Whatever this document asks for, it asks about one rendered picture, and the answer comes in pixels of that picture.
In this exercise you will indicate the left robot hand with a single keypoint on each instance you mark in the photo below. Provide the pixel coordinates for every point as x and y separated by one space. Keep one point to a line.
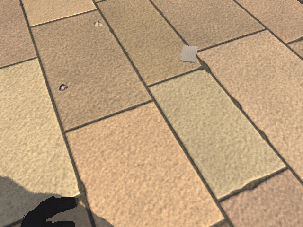
49 208

